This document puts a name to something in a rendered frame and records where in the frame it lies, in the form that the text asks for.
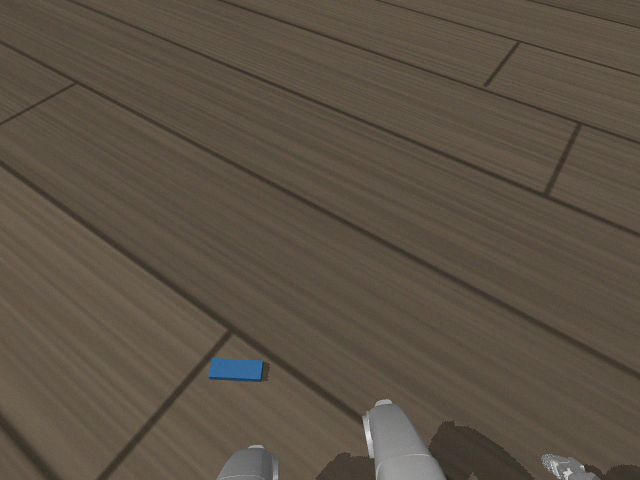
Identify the right robot hand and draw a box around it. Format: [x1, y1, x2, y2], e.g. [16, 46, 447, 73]
[541, 454, 600, 480]

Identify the small box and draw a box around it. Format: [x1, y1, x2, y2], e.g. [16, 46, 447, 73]
[208, 358, 264, 382]

